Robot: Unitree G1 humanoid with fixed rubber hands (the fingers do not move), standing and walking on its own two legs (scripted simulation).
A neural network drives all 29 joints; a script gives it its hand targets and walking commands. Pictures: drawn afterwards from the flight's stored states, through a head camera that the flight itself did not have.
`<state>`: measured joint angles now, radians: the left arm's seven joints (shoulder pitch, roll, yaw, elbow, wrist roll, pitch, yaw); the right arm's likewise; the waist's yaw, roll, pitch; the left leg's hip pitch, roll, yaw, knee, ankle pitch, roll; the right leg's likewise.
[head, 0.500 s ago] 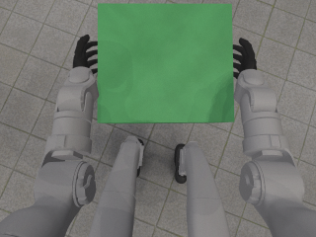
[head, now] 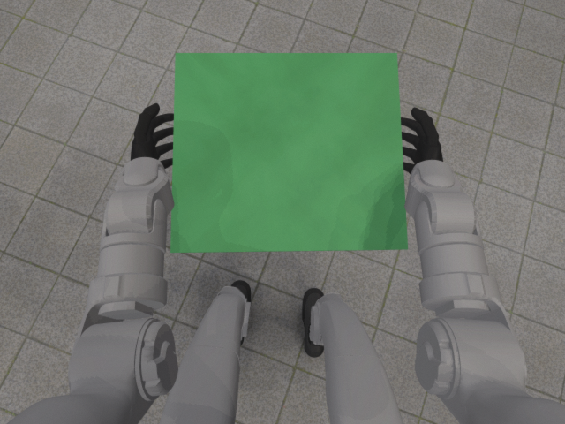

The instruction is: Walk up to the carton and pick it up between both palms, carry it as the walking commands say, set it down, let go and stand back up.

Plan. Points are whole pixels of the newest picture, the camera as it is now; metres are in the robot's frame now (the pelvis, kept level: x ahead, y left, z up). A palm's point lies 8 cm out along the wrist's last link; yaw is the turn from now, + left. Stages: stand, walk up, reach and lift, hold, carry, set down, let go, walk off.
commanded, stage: reach and lift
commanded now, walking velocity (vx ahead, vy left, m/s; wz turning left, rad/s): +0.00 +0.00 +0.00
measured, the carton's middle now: (286, 165) +0.44 +0.02 -0.11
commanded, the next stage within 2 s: hold in 1.66 s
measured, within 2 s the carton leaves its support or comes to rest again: neither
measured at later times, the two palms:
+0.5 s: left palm (116, 159) +0.38 +0.21 +0.04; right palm (450, 157) +0.41 -0.16 +0.04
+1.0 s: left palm (118, 132) +0.40 +0.20 +0.07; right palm (486, 150) +0.40 -0.18 +0.08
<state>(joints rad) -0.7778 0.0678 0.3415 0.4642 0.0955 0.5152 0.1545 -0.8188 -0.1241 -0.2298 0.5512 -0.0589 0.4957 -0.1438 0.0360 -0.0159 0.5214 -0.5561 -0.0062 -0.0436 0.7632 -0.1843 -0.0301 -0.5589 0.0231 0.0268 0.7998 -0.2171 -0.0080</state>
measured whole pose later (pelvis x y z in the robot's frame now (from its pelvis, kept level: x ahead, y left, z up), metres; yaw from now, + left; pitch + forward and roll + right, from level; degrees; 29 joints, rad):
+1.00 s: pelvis +0.12 +0.02 +0.05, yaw +0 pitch -5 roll +1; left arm -0.27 -0.06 0.26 0.49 0.25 0.68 0.09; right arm -0.31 0.01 -0.26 0.56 -0.24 0.65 -0.03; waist 0.00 -0.02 -0.09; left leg -0.05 -0.02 -0.03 0.29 -0.15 0.00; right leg -0.05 -0.01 0.04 0.33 -0.19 0.01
